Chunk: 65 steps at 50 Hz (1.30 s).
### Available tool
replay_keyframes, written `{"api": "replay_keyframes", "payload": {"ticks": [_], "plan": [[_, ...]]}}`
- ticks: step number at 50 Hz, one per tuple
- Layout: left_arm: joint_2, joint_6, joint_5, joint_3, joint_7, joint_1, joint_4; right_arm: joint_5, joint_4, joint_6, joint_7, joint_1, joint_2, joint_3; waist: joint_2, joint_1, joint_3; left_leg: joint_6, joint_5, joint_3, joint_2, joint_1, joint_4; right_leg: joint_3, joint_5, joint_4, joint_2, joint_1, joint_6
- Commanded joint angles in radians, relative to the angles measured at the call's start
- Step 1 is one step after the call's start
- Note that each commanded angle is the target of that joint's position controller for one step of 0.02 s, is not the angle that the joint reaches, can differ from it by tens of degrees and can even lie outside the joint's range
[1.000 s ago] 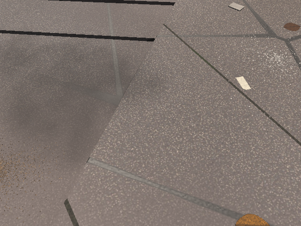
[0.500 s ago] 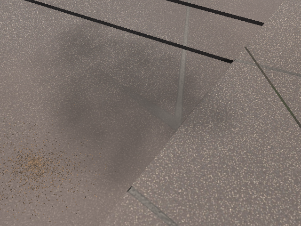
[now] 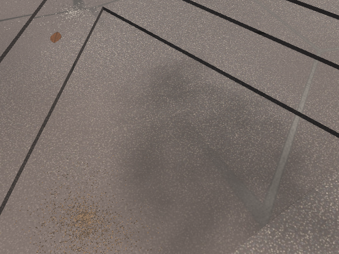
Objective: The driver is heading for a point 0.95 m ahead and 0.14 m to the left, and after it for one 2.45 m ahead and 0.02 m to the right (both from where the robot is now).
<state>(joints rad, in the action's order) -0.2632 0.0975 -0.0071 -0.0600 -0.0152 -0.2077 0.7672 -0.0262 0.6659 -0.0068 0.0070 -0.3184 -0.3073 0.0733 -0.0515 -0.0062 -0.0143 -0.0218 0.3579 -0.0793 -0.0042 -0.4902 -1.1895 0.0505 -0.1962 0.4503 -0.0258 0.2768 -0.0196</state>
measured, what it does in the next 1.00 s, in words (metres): goes down, turning left: left foot, then right foot 0.13 m lower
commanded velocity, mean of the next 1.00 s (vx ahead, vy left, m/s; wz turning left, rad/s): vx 0.23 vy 0.00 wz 0.33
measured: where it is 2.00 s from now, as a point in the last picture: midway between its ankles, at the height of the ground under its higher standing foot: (158, 230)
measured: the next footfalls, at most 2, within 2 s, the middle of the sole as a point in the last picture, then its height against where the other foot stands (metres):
left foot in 0.30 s outside the picture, level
right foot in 0.76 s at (173, 246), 0.13 m lower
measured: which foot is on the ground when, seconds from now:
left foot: up 0.00-0.28, down 0.30-0.74, up 0.76-1.00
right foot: down 0.00-0.34, up 0.36-0.74, down 0.76-1.00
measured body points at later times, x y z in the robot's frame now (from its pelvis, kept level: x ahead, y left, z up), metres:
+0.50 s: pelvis +0.23 +0.06 -0.01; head +0.28 +0.08 +0.43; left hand +0.34 +0.38 -0.10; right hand +0.43 -0.17 -0.11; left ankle +0.22 +0.15 -0.74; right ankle +0.28 -0.07 -0.68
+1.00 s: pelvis +0.44 +0.06 -0.14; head +0.49 +0.04 +0.31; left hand +0.45 +0.32 -0.25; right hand +0.66 -0.13 -0.27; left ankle +0.44 +0.26 -0.76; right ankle +0.53 +0.02 -0.87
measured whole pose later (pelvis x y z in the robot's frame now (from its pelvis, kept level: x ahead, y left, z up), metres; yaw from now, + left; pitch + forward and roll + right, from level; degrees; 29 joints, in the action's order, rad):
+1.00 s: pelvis +0.44 +0.06 -0.14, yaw +16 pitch +1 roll +2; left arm -0.21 -0.03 -0.02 0.00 0.03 -0.26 0.74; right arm 0.02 0.69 0.06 0.08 -0.14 -0.23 0.05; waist -0.03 -0.04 -0.07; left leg 0.10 0.26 -0.14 0.02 -0.74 -1.27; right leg -0.10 -0.15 0.57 -0.11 0.43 -0.09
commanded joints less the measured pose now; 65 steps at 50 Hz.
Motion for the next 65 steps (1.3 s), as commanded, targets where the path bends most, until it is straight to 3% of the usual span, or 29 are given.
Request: {"api": "replay_keyframes", "payload": {"ticks": [1,5,8,12,14,15,16,17,18,19,21,22,25,27,28,30,31,35,37,38,39,40,41,42,44,47,51,61,65], "plan": [[-0.113,0.013,0.004,-0.027,0.004,-0.015,-0.027,-0.002,-0.111,-0.003,-0.005,0.04,-0.054,0.02,0.165,-0.011,-0.013,0.011,-0.043,-0.035,-0.094,-0.205,0.071,-0.251,0.086,-0.257,0.279,-0.149,-0.165],[-0.177,0.011,0.003,-0.045,0.013,-0.016,0.002,0.016,-0.135,-0.011,-0.023,0.118,-0.021,0.005,0.129,-0.021,0.0,0.015,-0.254,0.012,-0.092,-0.169,0.3,-0.083,0.3,-0.252,0.263,-0.153,-0.164],[-0.188,0.007,-0.013,-0.046,0.026,-0.017,-0.001,0.023,-0.11,-0.022,-0.037,0.105,-0.046,0.024,0.124,-0.016,0.06,0.01,-0.466,0.052,-0.072,-0.054,0.216,0.0,0.435,-0.156,0.28,-0.139,-0.159],[-0.196,-0.011,0.018,-0.055,0.024,-0.089,0.006,0.011,-0.162,-0.017,-0.057,0.245,-0.052,0.03,0.126,-0.07,-0.034,-0.028,-0.408,0.081,-0.061,-0.164,0.352,0.032,0.338,-0.069,0.295,-0.248,-0.13],[-0.226,-0.026,0.028,-0.068,0.027,-0.041,-0.023,0.009,-0.168,-0.012,-0.067,0.196,-0.072,0.045,0.153,-0.02,-0.035,-0.057,-0.252,0.136,-0.017,-0.041,0.419,0.069,0.586,0.055,0.293,-0.215,-0.103],[-0.213,-0.029,0.046,-0.069,0.036,-0.024,-0.046,-0.007,-0.144,-0.009,-0.075,0.108,-0.113,0.067,0.17,0.016,0.021,-0.068,-0.387,0.049,-0.051,-0.008,0.509,0.072,0.464,0.211,0.295,-0.29,-0.06],[-0.21,-0.027,0.049,-0.068,0.036,0.018,-0.072,-0.006,-0.099,-0.006,-0.071,0.004,-0.144,0.085,0.132,0.063,0.072,-0.073,-0.428,0.096,-0.002,0.139,0.573,0.094,0.454,0.399,0.282,-0.249,-0.033],[-0.172,-0.034,0.045,-0.058,0.02,-0.03,-0.118,0.014,-0.071,-0.01,-0.057,-0.081,-0.249,0.123,-0.14,0.093,0.152,-0.156,-0.414,-0.032,-0.063,0.473,0.747,0.161,0.352,0.799,0.16,0.042,0.055],[-0.103,-0.019,0.022,-0.026,-0.004,-0.028,-0.155,-0.006,-0.083,-0.012,-0.059,-0.095,-0.258,0.12,-0.366,0.11,0.234,-0.287,-0.181,-0.435,-0.194,0.761,0.852,0.061,-0.406,1.07,0.036,0.454,0.085],[-0.195,0.002,0.017,-0.043,-0.02,0.051,-0.178,-0.027,-0.083,-0.024,-0.057,-0.093,-0.191,0.091,-0.29,0.133,0.188,-0.252,-0.278,-0.432,-0.191,0.752,0.824,-0.071,-0.521,1.048,0.106,0.561,0.05],[-0.196,0.006,0.032,-0.039,-0.018,0.174,-0.201,-0.027,-0.091,-0.027,-0.065,0.01,-0.161,0.076,0.026,0.077,0.075,-0.228,-0.179,-0.492,-0.213,0.611,0.835,-0.089,-0.402,0.875,0.112,0.609,0.008],[-0.186,0.002,0.028,-0.042,-0.01,0.178,-0.189,-0.028,-0.099,-0.032,-0.056,0.075,-0.151,0.073,0.074,0.046,0.049,-0.221,-0.197,-0.477,-0.218,0.539,0.799,-0.103,-0.343,0.75,0.125,0.575,0.008],[-0.109,-0.008,0.001,-0.016,-0.021,0.211,-0.196,-0.009,-0.121,0.008,-0.009,0.219,-0.171,0.075,0.035,0.001,0.037,-0.164,-0.192,-0.288,-0.101,0.236,0.814,-0.001,-0.135,0.362,0.045,0.227,0.027],[-0.126,0.006,-0.032,-0.032,-0.04,-0.019,-0.103,0.021,-0.147,0.012,0.019,0.329,-0.165,0.072,0.014,-0.093,0.149,-0.118,-0.285,-0.186,-0.054,0.038,0.725,0.075,0.283,0.455,-0.021,-0.123,0.019],[-0.158,0.023,-0.013,-0.037,-0.053,0.048,-0.104,0.011,-0.119,-0.005,0.04,0.223,-0.134,0.066,0.052,-0.003,0.104,-0.102,-0.063,-0.206,-0.045,0.091,0.71,-0.024,0.438,0.435,0.02,0.0,0.017],[-0.142,0.05,0.02,-0.008,-0.06,0.307,-0.219,-0.024,-0.066,-0.027,0.066,0.127,-0.11,0.054,0.009,0.093,-0.052,-0.091,0.069,-0.236,-0.033,0.242,0.669,-0.112,0.476,0.157,0.072,0.259,0.022],[-0.123,0.059,0.025,0.005,-0.066,0.382,-0.242,-0.022,-0.036,-0.031,0.079,0.082,-0.091,0.048,0.015,0.119,-0.097,-0.084,0.111,-0.191,0.001,0.257,0.646,-0.084,0.523,0.002,0.042,0.272,0.043],[-0.135,0.052,0.044,-0.004,-0.075,0.143,-0.15,0.006,0.017,-0.035,0.089,0.083,-0.032,0.035,-0.022,0.043,-0.037,-0.074,0.144,-0.133,-0.004,0.186,0.399,-0.174,0.77,-0.124,0.136,0.041,0.026],[-0.124,0.025,0.029,-0.015,-0.061,-0.151,-0.039,0.012,0.047,-0.028,0.067,0.112,0.017,0.016,0.088,-0.108,0.058,-0.028,0.203,0.028,0.075,0.082,0.032,-0.143,0.822,-0.146,0.139,-0.244,-0.02],[-0.114,0.014,0.009,-0.01,-0.059,-0.294,0.016,0.028,0.058,-0.025,0.055,0.119,0.05,0.01,0.2,-0.178,0.135,0.025,0.427,0.161,0.162,-0.076,-0.32,-0.132,0.965,-0.025,0.158,-0.44,-0.033],[-0.117,0.006,-0.01,0.015,-0.059,-0.178,-0.004,0.01,0.013,-0.012,0.044,0.009,0.046,0.013,0.375,-0.029,0.093,0.028,0.41,0.043,0.108,-0.309,-0.397,-0.29,0.996,0.074,0.235,-0.497,-0.033],[-0.149,-0.008,0.005,-0.006,-0.046,-0.075,-0.049,0.004,0.02,-0.014,0.034,-0.058,-0.008,0.012,0.454,0.008,0.087,0.045,0.336,-0.023,0.057,-0.431,-0.456,-0.426,1.024,0.103,0.306,-0.49,-0.102],[-0.159,-0.028,0.002,-0.008,-0.038,-0.053,-0.083,0.007,0.036,-0.012,0.037,-0.03,-0.057,0.019,0.332,-0.016,0.15,0.054,0.273,-0.038,0.036,-0.438,-0.554,-0.462,0.964,0.097,0.333,-0.444,-0.148],[-0.256,-0.051,-0.021,-0.033,-0.025,0.008,-0.08,-0.002,0.0,-0.002,0.043,-0.024,-0.053,0.01,0.26,0.043,0.283,0.05,0.16,-0.08,0.002,-0.419,-0.59,-0.682,0.512,0.002,0.417,-0.375,-0.249],[-0.205,-0.091,-0.051,-0.009,0.015,0.116,-0.148,0.022,-0.048,0.049,0.074,0.161,-0.127,0.025,0.088,0.024,0.153,0.085,-0.044,-0.104,-0.019,-0.373,-0.372,-0.716,0.036,-0.131,0.38,-0.064,-0.252],[-0.182,-0.106,-0.015,-0.002,0.053,0.062,-0.14,0.061,-0.054,0.06,0.085,0.154,-0.064,0.023,0.151,0.013,0.115,0.118,-0.124,-0.088,-0.005,-0.315,-0.128,-0.59,-0.203,-0.135,0.209,0.005,-0.174],[-0.165,-0.12,0.005,-0.012,0.082,-0.039,-0.13,0.055,-0.077,0.043,0.078,0.206,0.014,0.006,0.153,-0.025,0.153,0.151,-0.156,-0.093,0.02,-0.308,0.055,-0.559,-0.073,-0.098,0.169,-0.097,-0.146],[-0.166,-0.166,0.007,-0.044,0.085,-0.061,-0.164,0.03,-0.077,-0.011,0.033,0.288,-0.005,0.01,0.235,-0.053,0.048,0.119,-0.116,-0.065,0.068,-0.062,0.436,-0.598,-0.128,-0.117,0.119,-0.016,-0.17],[-0.165,-0.162,0.021,-0.048,0.075,-0.022,-0.189,0.018,-0.04,-0.039,0.012,0.196,-0.033,0.025,0.243,0.011,0.06,0.077,-0.163,-0.039,0.066,0.19,0.711,-0.645,0.05,-0.059,0.095,0.026,-0.148]]}}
